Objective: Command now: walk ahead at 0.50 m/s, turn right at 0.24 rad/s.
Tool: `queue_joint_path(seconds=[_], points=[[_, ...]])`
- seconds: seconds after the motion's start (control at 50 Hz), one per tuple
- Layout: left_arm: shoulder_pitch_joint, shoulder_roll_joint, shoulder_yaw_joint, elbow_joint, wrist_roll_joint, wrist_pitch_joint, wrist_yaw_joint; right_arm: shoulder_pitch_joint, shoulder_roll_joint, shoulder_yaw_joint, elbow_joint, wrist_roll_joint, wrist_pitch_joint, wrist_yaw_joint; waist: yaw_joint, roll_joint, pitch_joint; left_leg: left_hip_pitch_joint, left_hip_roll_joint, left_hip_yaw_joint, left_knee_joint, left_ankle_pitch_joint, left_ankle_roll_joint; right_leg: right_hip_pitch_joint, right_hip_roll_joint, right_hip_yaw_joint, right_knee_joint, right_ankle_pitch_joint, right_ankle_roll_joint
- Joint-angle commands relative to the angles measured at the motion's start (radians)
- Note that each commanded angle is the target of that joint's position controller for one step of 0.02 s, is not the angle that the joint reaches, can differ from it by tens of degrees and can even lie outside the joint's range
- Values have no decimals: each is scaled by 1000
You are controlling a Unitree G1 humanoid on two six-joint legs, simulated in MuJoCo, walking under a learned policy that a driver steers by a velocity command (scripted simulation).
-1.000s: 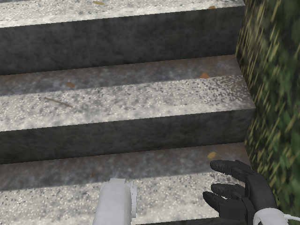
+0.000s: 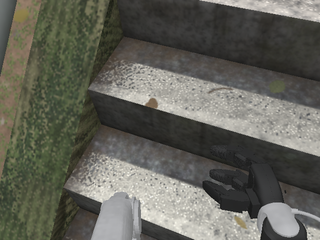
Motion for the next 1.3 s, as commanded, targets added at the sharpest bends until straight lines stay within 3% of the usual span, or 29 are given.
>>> queue_joint_path(seconds=[0.02,0.06,0.08,0.1,0.14,0.18,0.24,0.3,0.38,0.42,0.46,0.5,0.52,0.54,0.56,0.6,0.64,0.72,0.78,0.82,0.88,0.96,0.98,1.0,1.02,1.04,1.08,1.16,1.3], points=[[14,292,52,-119,-11,-43,-9,268,-71,-56,21,51,2,-12,-181,-224,-418,1026,-182,140,-336,6,-8,-199,-145,81,173,1841,-168],[-125,381,102,-192,-66,-83,-66,462,-213,-113,70,0,-8,-25,-330,-248,-503,1276,-129,-46,-750,132,-12,-204,-105,142,615,1612,-90],[-86,205,78,-270,-76,-77,-98,518,-350,-149,138,-56,-41,-27,-263,100,-577,1498,213,-671,-954,320,131,-608,97,162,1092,835,-28],[-135,217,96,-290,-15,-74,-105,458,-406,-176,120,-40,-21,-24,-263,158,-693,1381,360,-976,-1236,163,170,-622,204,231,1694,180,-12],[-305,70,77,-436,40,-30,-102,290,-312,-152,234,-17,-42,-14,-111,63,-354,1111,292,-834,-1303,-529,114,-921,106,203,1991,228,-48],[-326,-57,6,-473,50,12,-75,319,-86,-84,399,-45,-68,-19,-12,52,-42,865,228,-463,-1238,-282,42,-1090,83,215,2037,182,-104],[-346,-152,-42,-512,18,86,-50,464,-87,-70,502,-49,-141,-34,15,76,46,906,254,-242,-1362,27,-33,-1285,76,277,2140,62,-130],[-478,-113,-44,-556,17,142,-10,460,-138,-53,530,-27,-188,-7,37,98,107,865,247,-76,-1505,113,-17,-1404,149,203,2299,-53,-125],[-642,-31,-41,-662,17,175,5,472,-279,-76,519,-9,-173,-6,52,3,76,949,136,108,-1614,100,-74,-1399,125,113,1975,-51,-124],[-702,-4,-47,-656,20,189,-22,563,-332,-89,523,16,-171,-52,-3,48,-11,1046,139,158,-1794,277,-4,-1200,91,-63,1702,-60,-139],[-529,9,-42,-543,19,181,-30,469,-380,-88,435,58,-169,-81,50,69,-160,1078,142,268,-1620,1522,44,-782,155,-216,1447,-143,-145],[-215,66,-27,-465,39,159,-41,409,-501,-132,372,86,-160,-62,134,170,-478,1387,245,198,-1126,2155,65,-553,235,-127,1190,-284,-150],[-193,113,-5,-464,40,143,-59,426,-478,-135,338,80,-152,-34,124,174,-520,1386,218,161,-840,1956,34,-443,297,-21,896,-295,-146],[-288,205,38,-471,33,138,-68,420,-381,-124,280,15,-158,-14,60,84,-463,1196,138,75,-598,1246,-37,-399,248,270,665,-243,-183],[-358,310,83,-476,19,175,-53,320,-313,-121,154,-27,-146,32,21,-175,-425,635,-108,-27,-65,382,-119,-272,57,945,323,-666,-306],[-400,251,79,-437,51,144,-30,156,-122,-64,14,-125,-152,14,4,-71,-296,283,-111,-235,587,387,-99,-354,0,972,225,-540,-271],[-275,157,59,-269,58,84,-33,193,-13,-8,0,-110,-144,-31,-69,16,-90,152,-72,-210,619,371,-69,-499,41,705,329,-248,-227],[-231,83,33,-195,30,26,-58,159,-51,12,6,-81,-122,-32,-102,129,45,69,-17,-140,506,293,-90,-582,75,494,286,64,-132],[-102,123,42,-138,47,7,-57,-8,-2,33,-39,-60,-109,-55,-29,36,16,-147,-51,-52,704,129,-93,-448,67,489,248,141,-150],[-59,134,49,-131,31,18,-56,-132,33,57,-105,-83,-100,-41,-14,40,-1,-89,-41,-47,461,138,-74,-461,108,485,174,-17,-115],[28,130,63,-132,42,80,8,-213,48,68,-147,-62,-70,-41,36,-72,-115,182,-62,49,202,79,-74,-384,25,489,-20,450,-204],[-201,285,130,-289,30,38,17,203,-142,-33,4,33,-68,-72,-187,-94,-500,951,-203,18,-390,-185,-47,-277,5,326,435,1978,-106],[-294,285,139,-330,22,-8,-17,343,-219,-65,42,32,-77,-72,-248,-63,-537,1059,-174,-51,-686,-111,-44,-227,9,363,652,1920,-115],[-360,215,122,-364,19,-40,-55,380,-280,-91,84,10,-87,-72,-273,85,-566,1230,-8,-327,-896,-123,32,-417,109,311,984,1285,-116],[-322,103,107,-418,34,-14,-80,298,-322,-117,93,-7,-63,-71,-191,393,-493,1254,271,-882,-1129,216,210,-770,295,204,1529,114,-24],[-328,85,91,-443,81,2,-76,297,-243,-105,126,-23,-40,-69,-169,263,-462,1216,267,-1025,-1218,-112,250,-955,238,232,1915,52,-50],[-356,-43,27,-502,115,61,-39,254,-141,-84,247,-20,-78,-53,-48,-8,-108,980,224,-762,-1235,-465,135,-1192,192,227,2043,57,-108],[-333,-52,-13,-513,56,144,-38,347,-79,-62,397,-15,-163,-33,53,-54,62,869,144,-309,-1293,94,14,-1250,148,308,1982,28,-87],[-658,-17,-16,-616,80,121,3,600,-336,-111,465,-25,-198,-49,-75,72,7,1359,199,-181,-1480,656,75,-1562,129,158,2001,-230,-67]])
